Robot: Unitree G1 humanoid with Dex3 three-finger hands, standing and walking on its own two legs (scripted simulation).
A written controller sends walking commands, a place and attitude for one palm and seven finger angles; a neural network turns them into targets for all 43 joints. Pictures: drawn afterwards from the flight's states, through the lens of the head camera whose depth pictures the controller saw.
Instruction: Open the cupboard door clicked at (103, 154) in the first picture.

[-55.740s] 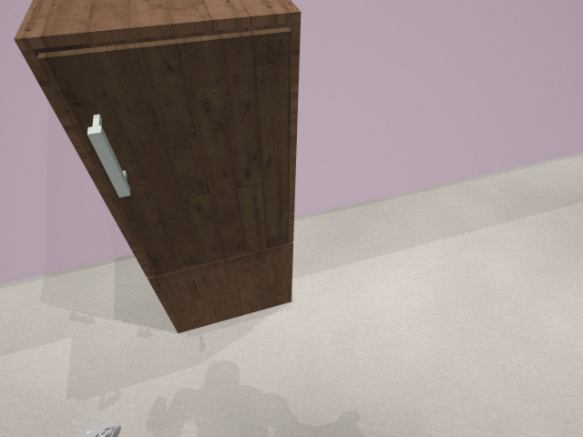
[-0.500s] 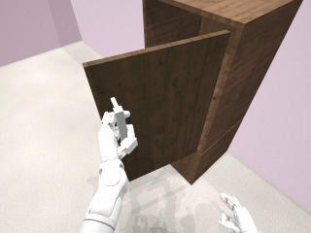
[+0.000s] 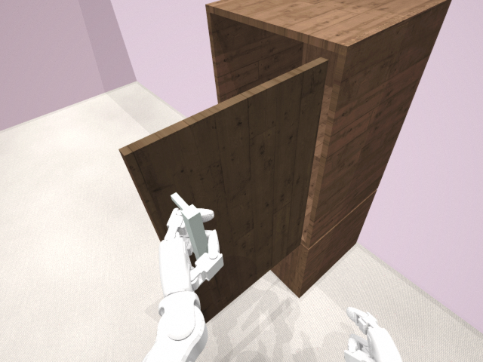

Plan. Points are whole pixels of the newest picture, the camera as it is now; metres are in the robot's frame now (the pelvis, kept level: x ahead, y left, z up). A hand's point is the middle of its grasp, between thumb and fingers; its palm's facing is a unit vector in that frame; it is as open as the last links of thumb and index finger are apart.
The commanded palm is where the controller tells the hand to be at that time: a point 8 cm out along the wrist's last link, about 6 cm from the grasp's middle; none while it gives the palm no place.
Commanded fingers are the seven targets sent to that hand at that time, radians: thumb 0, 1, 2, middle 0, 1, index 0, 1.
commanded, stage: open thumb and fingers to let go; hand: left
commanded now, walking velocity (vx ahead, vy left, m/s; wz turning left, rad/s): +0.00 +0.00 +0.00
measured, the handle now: (191, 232) +0.31 +0.09 +0.09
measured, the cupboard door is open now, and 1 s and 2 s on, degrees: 89 89 89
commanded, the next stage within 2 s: slide the hand sideways off the handle in 0.76 s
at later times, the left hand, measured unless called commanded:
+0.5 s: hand (207, 245) +0.28 +0.07 +0.08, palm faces +0.27 -0.96 -0.01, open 12.9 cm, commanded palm +0.24 +0.11 +0.08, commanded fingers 0.00 -0.50 0.30 -0.24 -0.85 -0.24 -0.85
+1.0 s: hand (201, 268) +0.24 +0.07 +0.08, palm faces -0.16 -0.99 -0.03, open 15.7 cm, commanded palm +0.23 +0.11 +0.08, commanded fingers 0.00 -0.50 0.30 -0.15 -0.30 -0.15 -0.30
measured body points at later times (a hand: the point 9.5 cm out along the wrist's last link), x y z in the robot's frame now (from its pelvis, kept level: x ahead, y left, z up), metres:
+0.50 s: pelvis +0.00 +0.00 +0.00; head +0.01 -0.03 +0.45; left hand +0.26 +0.12 +0.09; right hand +0.18 -0.21 -0.10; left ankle +0.03 +0.15 -0.71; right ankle -0.03 -0.03 -0.71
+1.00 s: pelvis -0.01 +0.05 -0.01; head -0.01 +0.04 +0.44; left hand +0.25 +0.12 +0.09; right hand +0.17 -0.17 -0.08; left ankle +0.03 +0.16 -0.71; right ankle -0.03 -0.03 -0.71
